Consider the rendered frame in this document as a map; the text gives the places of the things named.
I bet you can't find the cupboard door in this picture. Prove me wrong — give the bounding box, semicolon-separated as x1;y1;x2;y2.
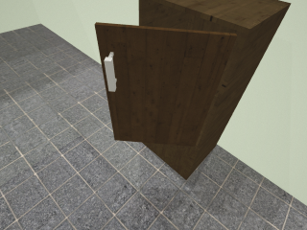
94;22;238;147

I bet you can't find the handle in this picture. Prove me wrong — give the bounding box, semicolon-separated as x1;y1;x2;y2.
104;52;117;92

